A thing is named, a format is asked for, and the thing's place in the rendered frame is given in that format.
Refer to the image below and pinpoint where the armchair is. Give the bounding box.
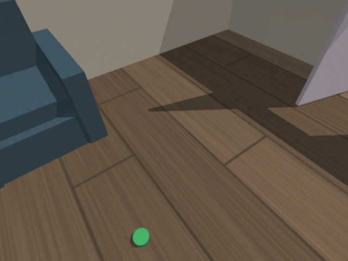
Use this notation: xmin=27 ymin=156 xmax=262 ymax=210
xmin=0 ymin=0 xmax=108 ymax=189

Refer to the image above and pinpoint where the tin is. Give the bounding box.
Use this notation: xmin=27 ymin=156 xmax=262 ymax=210
xmin=133 ymin=228 xmax=150 ymax=247

